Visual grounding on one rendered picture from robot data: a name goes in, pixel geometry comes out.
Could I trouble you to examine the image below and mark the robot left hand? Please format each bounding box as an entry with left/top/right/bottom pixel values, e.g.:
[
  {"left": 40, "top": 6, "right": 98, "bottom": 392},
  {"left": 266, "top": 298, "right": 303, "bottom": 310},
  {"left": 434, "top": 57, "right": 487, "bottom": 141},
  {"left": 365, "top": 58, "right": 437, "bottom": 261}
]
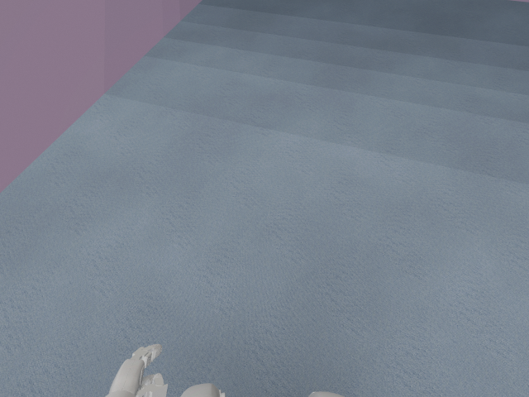
[{"left": 109, "top": 344, "right": 168, "bottom": 397}]

